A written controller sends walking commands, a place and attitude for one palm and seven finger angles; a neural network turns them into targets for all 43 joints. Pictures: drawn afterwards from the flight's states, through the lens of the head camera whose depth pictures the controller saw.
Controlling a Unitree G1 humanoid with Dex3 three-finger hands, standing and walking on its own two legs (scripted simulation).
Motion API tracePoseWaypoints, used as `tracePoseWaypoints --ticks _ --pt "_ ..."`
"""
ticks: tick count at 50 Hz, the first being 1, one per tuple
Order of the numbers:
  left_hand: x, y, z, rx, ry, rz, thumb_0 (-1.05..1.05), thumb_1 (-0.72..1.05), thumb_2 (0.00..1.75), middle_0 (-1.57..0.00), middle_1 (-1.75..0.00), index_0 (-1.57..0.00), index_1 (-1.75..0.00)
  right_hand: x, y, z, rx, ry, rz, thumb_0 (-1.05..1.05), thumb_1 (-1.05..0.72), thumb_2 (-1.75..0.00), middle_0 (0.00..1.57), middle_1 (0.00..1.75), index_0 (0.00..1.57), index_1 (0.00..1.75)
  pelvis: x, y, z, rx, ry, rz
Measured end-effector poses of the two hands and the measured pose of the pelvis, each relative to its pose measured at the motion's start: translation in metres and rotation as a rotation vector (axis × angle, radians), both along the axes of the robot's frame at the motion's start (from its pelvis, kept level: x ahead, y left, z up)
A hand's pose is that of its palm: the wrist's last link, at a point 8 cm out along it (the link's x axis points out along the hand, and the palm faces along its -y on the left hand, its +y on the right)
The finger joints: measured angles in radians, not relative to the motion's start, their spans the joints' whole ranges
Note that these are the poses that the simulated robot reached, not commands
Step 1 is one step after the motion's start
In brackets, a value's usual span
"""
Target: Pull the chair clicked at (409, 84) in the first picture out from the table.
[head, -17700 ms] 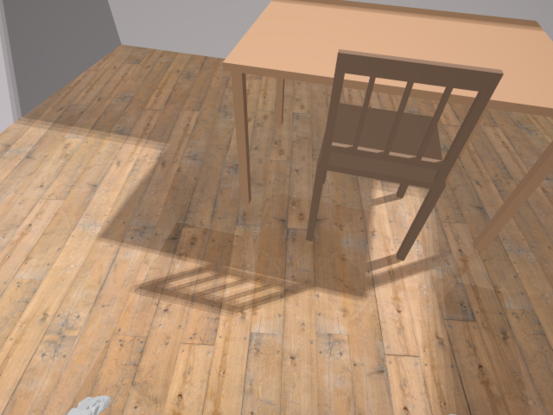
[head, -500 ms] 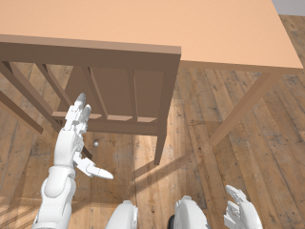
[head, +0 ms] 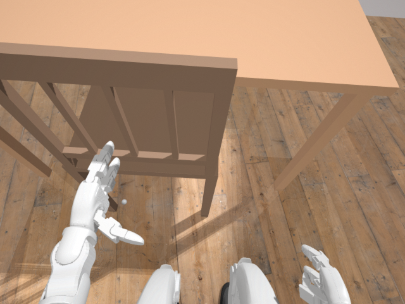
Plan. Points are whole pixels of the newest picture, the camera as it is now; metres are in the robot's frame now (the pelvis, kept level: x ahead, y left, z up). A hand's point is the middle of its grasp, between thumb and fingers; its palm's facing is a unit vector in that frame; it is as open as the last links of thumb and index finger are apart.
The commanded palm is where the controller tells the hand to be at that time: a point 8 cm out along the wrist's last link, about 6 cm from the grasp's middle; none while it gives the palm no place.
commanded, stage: aim the fingers beside a spindle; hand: left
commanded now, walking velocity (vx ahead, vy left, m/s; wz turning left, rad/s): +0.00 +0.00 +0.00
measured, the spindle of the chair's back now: (123, 125) +0.46 +0.18 +0.02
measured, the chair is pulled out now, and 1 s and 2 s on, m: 0.00 0.00 0.00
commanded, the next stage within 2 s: push the fingers through the gap in 1.18 s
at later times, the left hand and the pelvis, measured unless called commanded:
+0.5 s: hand (115, 190) +0.30 +0.16 +0.06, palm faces -0.02 -1.00 -0.07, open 16.9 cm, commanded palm +0.28 +0.22 +0.03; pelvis +0.00 +0.00 +0.00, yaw +0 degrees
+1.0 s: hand (126, 207) +0.30 +0.16 -0.01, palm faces -0.06 -1.00 -0.01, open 16.9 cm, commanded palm +0.28 +0.21 +0.03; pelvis -0.01 -0.01 +0.00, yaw +0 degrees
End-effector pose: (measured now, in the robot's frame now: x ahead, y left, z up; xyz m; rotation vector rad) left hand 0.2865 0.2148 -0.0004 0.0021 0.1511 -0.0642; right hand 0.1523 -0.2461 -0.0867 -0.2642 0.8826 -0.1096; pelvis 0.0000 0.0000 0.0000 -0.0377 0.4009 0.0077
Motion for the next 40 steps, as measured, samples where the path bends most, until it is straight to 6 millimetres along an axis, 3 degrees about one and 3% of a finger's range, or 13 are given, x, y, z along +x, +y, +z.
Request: tracePoseWaypoints --ticks 4,8,10,13,15,17,21,25,29,33,35,37,40 --pt "-0.004 -0.01 0.027 0.009 -0.122 -0.02 -0.01 -0.5 0.3 -0.06 -0.08 -0.06 -0.07 0.0 0.0 0.005 -0.01 -0.018 -0.01 0.01 -0.91 -0.9 0.2 0.3 0.2 0.3 0.0 0.0 0.002 0.001 -0.008 -0.006" --pt "0.002 0.004 0.053 0.065 -0.236 0.038 -0.01 -0.5 0.3 -0.06 -0.08 -0.07 -0.08 0.001 0.004 0.005 0.008 -0.015 0.007 0.01 -0.91 -0.9 0.2 0.3 0.2 0.3 0.0 0.0 0.005 0.003 -0.014 -0.003" --pt "0.007 0.015 0.047 0.075 -0.207 0.068 -0.01 -0.5 0.3 -0.06 -0.08 -0.07 -0.08 0.001 0.006 0.002 0.02 -0.009 0.018 0.01 -0.91 -0.9 0.2 0.3 0.2 0.3 -0.001 -0.001 0.003 0.003 -0.012 0.0" --pt "0.008 0.02 0.019 0.049 -0.075 0.069 -0.01 -0.5 0.3 -0.06 -0.08 -0.06 -0.08 0.0 0.006 -0.001 0.03 -0.003 0.021 0.01 -0.91 -0.9 0.2 0.3 0.2 0.3 -0.003 -0.001 0.0 0.003 -0.007 0.0" --pt "0.003 0.014 0.002 0.021 0.0 0.038 -0.01 -0.5 0.3 -0.06 -0.08 -0.06 -0.07 -0.002 0.005 -0.002 0.025 -0.004 0.011 0.01 -0.91 -0.9 0.2 0.3 0.2 0.3 -0.004 0.0 -0.001 0.002 -0.003 -0.001" --pt "-0.003 0.002 -0.001 0.0 0.012 -0.003 -0.01 -0.49 0.3 -0.05 -0.08 -0.06 -0.07 -0.003 0.004 -0.001 0.014 -0.009 0.0 0.01 -0.91 -0.9 0.2 0.3 0.2 0.3 -0.004 0.001 -0.001 -0.001 -0.004 -0.002" --pt "-0.01 -0.012 0.033 0.004 -0.135 -0.027 -0.01 -0.49 0.3 -0.06 -0.08 -0.06 -0.07 -0.006 0.004 0.004 -0.001 -0.015 -0.011 0.01 -0.91 -0.9 0.2 0.3 0.2 0.3 -0.002 0.002 0.004 0.001 -0.014 -0.006" --pt "-0.002 -0.001 0.059 0.062 -0.257 0.032 -0.01 -0.5 0.3 -0.06 -0.08 -0.07 -0.08 -0.007 0.006 0.003 0.015 -0.007 0.008 0.01 -0.91 -0.9 0.2 0.3 0.2 0.3 -0.002 0.001 0.005 0.004 -0.019 0.0" --pt "0.005 0.011 0.028 0.061 -0.116 0.065 -0.01 -0.5 0.3 -0.06 -0.08 -0.06 -0.08 -0.007 0.006 -0.002 0.036 0.005 0.019 0.01 -0.91 -0.9 0.2 0.3 0.2 0.3 -0.005 -0.001 0.001 0.008 -0.015 -0.001" --pt "-0.004 -0.002 -0.003 0.018 0.023 0.008 -0.01 -0.49 0.3 -0.06 -0.08 -0.06 -0.07 -0.007 0.002 -0.002 0.023 -0.005 0.0 0.01 -0.91 -0.9 0.2 0.3 0.2 0.3 -0.007 -0.001 -0.002 0.006 -0.008 -0.004" --pt "-0.01 -0.013 0.006 0.004 -0.015 -0.018 -0.01 -0.49 0.3 -0.06 -0.08 -0.06 -0.07 -0.007 0.001 0.0 0.012 -0.013 -0.011 0.01 -0.91 -0.9 0.2 0.3 0.2 0.3 -0.006 -0.001 0.0 0.005 -0.01 -0.006" --pt "-0.013 -0.018 0.028 0.009 -0.108 -0.022 -0.01 -0.49 0.3 -0.06 -0.08 -0.06 -0.07 -0.007 0.0 0.003 0.005 -0.016 -0.014 0.01 -0.91 -0.9 0.2 0.3 0.2 0.3 -0.004 -0.002 0.002 0.006 -0.014 -0.008" --pt "-0.01 -0.012 0.059 0.052 -0.25 0.016 -0.01 -0.5 0.3 -0.06 -0.08 -0.07 -0.08 -0.007 0.001 0.003 0.011 -0.012 -0.001 0.01 -0.91 -0.9 0.2 0.3 0.2 0.3 -0.003 -0.003 0.005 0.009 -0.021 -0.004"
